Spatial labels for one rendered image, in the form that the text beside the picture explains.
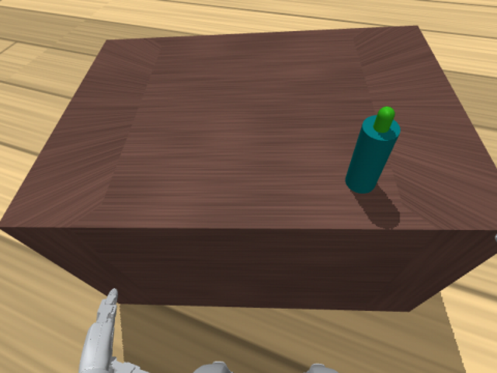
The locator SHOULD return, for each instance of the bottle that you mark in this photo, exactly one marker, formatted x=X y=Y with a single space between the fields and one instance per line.
x=376 y=140

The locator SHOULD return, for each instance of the left robot hand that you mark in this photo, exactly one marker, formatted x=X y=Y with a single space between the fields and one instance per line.
x=98 y=347

